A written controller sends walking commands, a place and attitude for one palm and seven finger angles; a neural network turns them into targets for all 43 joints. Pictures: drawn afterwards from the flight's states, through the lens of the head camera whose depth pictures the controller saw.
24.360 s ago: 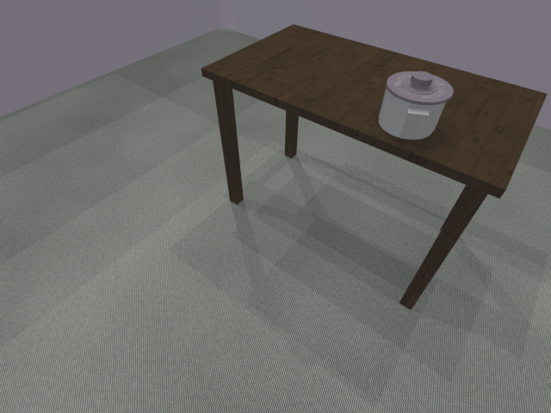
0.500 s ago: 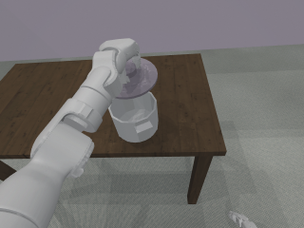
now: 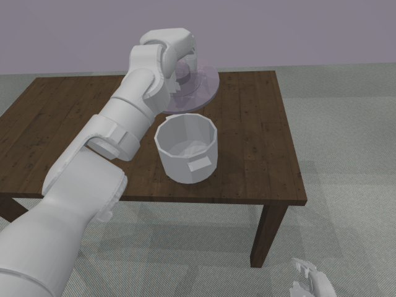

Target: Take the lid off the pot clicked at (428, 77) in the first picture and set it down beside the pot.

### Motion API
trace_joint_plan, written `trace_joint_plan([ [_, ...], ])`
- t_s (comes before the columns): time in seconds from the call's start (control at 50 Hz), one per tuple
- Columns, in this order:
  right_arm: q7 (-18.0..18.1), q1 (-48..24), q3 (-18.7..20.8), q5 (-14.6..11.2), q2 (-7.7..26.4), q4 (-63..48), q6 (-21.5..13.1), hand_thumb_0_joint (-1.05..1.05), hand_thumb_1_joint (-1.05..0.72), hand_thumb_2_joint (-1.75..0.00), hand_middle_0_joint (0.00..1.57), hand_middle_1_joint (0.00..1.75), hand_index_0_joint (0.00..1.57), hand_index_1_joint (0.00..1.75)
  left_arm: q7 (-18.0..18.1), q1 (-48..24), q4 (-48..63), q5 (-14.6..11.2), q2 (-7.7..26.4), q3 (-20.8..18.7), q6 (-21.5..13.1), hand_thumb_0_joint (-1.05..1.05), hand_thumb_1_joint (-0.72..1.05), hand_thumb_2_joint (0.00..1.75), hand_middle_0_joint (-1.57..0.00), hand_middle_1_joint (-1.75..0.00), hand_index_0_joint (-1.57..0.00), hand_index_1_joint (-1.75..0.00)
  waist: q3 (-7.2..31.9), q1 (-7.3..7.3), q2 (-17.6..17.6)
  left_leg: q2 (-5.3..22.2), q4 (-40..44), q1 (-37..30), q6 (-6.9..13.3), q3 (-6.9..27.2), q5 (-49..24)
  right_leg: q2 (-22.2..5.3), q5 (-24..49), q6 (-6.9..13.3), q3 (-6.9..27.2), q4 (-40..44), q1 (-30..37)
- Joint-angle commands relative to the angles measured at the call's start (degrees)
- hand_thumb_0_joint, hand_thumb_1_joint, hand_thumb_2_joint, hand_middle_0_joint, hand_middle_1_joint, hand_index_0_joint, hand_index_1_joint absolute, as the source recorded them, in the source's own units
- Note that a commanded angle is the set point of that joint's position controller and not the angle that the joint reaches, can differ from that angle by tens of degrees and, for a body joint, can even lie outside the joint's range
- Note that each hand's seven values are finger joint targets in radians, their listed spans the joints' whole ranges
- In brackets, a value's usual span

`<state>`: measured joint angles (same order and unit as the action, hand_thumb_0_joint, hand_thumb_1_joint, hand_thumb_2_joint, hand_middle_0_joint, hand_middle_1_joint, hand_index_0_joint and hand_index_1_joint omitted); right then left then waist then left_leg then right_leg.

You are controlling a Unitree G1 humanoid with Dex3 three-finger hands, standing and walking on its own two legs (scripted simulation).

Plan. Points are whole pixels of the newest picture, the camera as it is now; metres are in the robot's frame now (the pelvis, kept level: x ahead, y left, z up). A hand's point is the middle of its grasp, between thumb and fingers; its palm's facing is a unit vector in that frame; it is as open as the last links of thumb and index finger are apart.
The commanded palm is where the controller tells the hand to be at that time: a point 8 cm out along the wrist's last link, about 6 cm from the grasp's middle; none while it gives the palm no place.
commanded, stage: lift the lid straight up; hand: left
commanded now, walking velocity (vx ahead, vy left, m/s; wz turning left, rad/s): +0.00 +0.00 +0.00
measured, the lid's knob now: (177, 73) +0.50 +0.05 +0.21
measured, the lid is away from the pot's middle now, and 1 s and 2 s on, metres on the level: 0.01 0.10 0.21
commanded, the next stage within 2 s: move the lid sideways beside the pot in 0.12 s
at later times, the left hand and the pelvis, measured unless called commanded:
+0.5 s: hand (158, 73) +0.47 +0.08 +0.23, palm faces -0.20 -0.05 -0.98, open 8.3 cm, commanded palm +0.44 +0.09 +0.30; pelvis +0.00 +0.00 +0.00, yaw -1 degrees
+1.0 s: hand (121, 81) +0.46 +0.15 +0.22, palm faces -0.24 -0.01 -0.97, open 8.3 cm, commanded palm +0.44 +0.15 +0.30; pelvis -0.01 +0.01 +0.00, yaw +1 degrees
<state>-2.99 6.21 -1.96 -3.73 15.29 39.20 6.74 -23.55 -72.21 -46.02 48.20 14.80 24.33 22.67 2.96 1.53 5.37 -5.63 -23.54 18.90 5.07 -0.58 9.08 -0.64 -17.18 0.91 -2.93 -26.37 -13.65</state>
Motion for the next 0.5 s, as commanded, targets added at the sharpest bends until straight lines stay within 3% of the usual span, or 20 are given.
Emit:
trace_joint_plan([
  [0.0,0.5,-4.8,1.5,-0.4,5.5,-6.6,-1.7,0.00,-0.90,-0.90,0.20,0.30,0.20,0.30,3.3,-37.1,6.8,2.8,11.2,-5.9,0.8,0.00,0.55,1.10,-0.81,-0.98,-0.79,-0.96,24.4,1.11,-11.6,1.7,-1.6,-18.8,-0.9,5.2,-17.1,1.6,23.0,1.9,1.4,1.5,-0.8],
  [0.02,0.6,-4.6,1.7,-0.3,5.7,-6.8,-1.7,0.00,-0.90,-0.90,0.20,0.30,0.20,0.30,3.2,-36.9,7.0,2.1,9.7,-5.6,0.3,0.00,0.55,1.10,-0.81,-0.98,-0.79,-0.96,24.1,1.27,-11.8,1.7,-1.6,-18.0,-0.8,4.9,-17.2,1.2,23.1,2.0,1.4,1.8,-0.9],
  [0.06,0.6,-5.0,1.5,-0.3,5.9,-6.5,-1.4,0.00,-0.90,-0.90,0.20,0.30,0.20,0.30,3.3,-36.9,6.3,2.6,11.2,-6.4,0.6,0.00,0.55,1.10,-0.81,-0.98,-0.79,-0.96,23.7,0.98,-11.6,1.9,-0.9,-17.8,-1.0,5.0,-15.1,1.3,21.2,1.9,1.4,1.7,-0.8],
  [0.12,0.6,-5.0,1.5,-0.4,5.5,-7.3,-1.6,0.00,-0.90,-0.90,0.20,0.30,0.20,0.30,2.9,-37.4,6.3,2.1,7.8,-4.1,0.3,0.00,0.55,1.10,-0.81,-0.98,-0.79,-0.96,23.4,1.48,-10.8,1.7,-1.3,-18.1,-0.9,5.3,-15.3,1.2,20.6,2.1,1.3,2.0,-2.0],
  [0.14,0.8,-4.5,1.6,-0.1,5.9,-6.9,-1.7,0.00,-0.90,-0.90,0.20,0.30,0.20,0.30,3.1,-38.7,7.7,2.8,12.0,-7.0,0.1,0.00,0.55,1.10,-0.81,-0.98,-0.79,-0.96,25.3,1.17,-10.4,1.9,-1.3,-19.1,-0.7,5.1,-15.2,1.3,21.4,1.9,1.8,2.1,-0.6],
  [0.2,1.2,-4.4,1.4,-0.2,5.6,-6.8,-2.0,0.00,-0.90,-0.90,0.20,0.30,0.20,0.30,3.3,-41.8,7.9,3.3,11.8,-5.9,0.1,0.00,0.55,1.10,-0.81,-0.98,-0.79,-0.96,26.0,1.58,-9.6,1.7,-1.0,-19.5,-0.9,5.6,-14.8,1.4,20.9,2.0,1.8,1.9,-0.6],
  [0.24,1.2,-4.0,1.4,-0.1,5.7,-7.1,-2.4,0.00,-0.90,-0.90,0.20,0.30,0.20,0.30,3.7,-41.2,8.1,4.2,14.6,-7.8,-0.8,0.00,0.55,1.10,-0.81,-0.98,-0.79,-0.96,26.5,1.01,-8.8,2.0,-1.1,-19.7,-0.9,5.8,-15.5,1.5,20.7,2.2,1.9,1.9,-0.3],
  [0.28,1.7,-3.5,1.3,0.0,6.0,-6.4,-2.2,0.00,-0.90,-0.90,0.20,0.30,0.20,0.30,4.1,-39.2,4.8,4.7,16.8,-9.8,-0.4,0.00,0.55,1.10,-0.81,-0.98,-0.79,-0.96,24.8,0.67,-10.4,2.1,-0.4,-18.0,-0.9,5.4,-14.0,1.5,19.9,2.2,1.9,2.1,0.0],
  [0.32,1.6,-3.5,1.3,0.1,5.7,-7.4,-2.6,0.00,-0.90,-0.90,0.20,0.30,0.20,0.30,3.9,-37.1,5.8,4.0,15.6,-9.7,-0.9,0.00,0.55,1.10,-0.81,-0.98,-0.79,-0.96,25.9,0.03,-11.2,1.9,-0.4,-17.2,-0.8,5.5,-15.6,1.2,21.3,2.2,1.9,2.1,1.5],
  [0.34,1.6,-3.7,1.4,0.0,6.1,-7.1,-2.3,0.00,-0.90,-0.90,0.20,0.30,0.20,0.30,3.8,-35.9,3.7,4.6,16.0,-9.5,-0.6,0.00,0.55,1.10,-0.81,-0.98,-0.79,-0.96,24.0,0.23,-11.2,2.0,-0.4,-16.9,-0.7,5.0,-14.4,1.2,20.8,2.1,2.1,2.4,0.7],
  [0.42,1.5,-3.7,1.6,-0.2,6.1,-8.0,-2.0,0.00,-0.90,-0.90,0.20,0.30,0.20,0.30,2.5,-33.6,4.8,4.4,14.9,-8.6,-0.8,0.00,0.55,1.10,-0.81,-0.98,-0.79,-0.96,22.7,0.29,-11.9,1.9,-0.3,-16.0,-0.4,4.7,-14.2,1.0,20.6,2.0,2.0,2.8,0.8],
  [0.44,1.7,-3.5,1.7,-0.1,6.6,-8.0,-2.0,0.00,-0.90,-0.90,0.20,0.30,0.20,0.30,2.2,-33.6,6.4,4.8,17.8,-10.6,-1.0,0.00,0.55,1.10,-0.81,-0.98,-0.79,-0.96,24.2,0.06,-11.6,2.0,-0.5,-17.3,-0.2,4.6,-14.9,1.1,21.9,1.8,2.2,2.7,1.8],
  [0.48,1.9,-4.0,1.6,-0.3,6.5,-8.7,-2.2,0.00,-0.90,-0.90,0.20,0.30,0.20,0.30,1.4,-34.8,8.8,4.8,19.1,-10.5,-1.4,0.00,0.55,1.10,-0.81,-0.98,-0.79,-0.96,25.6,0.17,-9.9,1.6,-0.8,-18.1,-0.1,4.5,-15.5,1.0,23.1,1.7,2.7,2.7,2.7],
])
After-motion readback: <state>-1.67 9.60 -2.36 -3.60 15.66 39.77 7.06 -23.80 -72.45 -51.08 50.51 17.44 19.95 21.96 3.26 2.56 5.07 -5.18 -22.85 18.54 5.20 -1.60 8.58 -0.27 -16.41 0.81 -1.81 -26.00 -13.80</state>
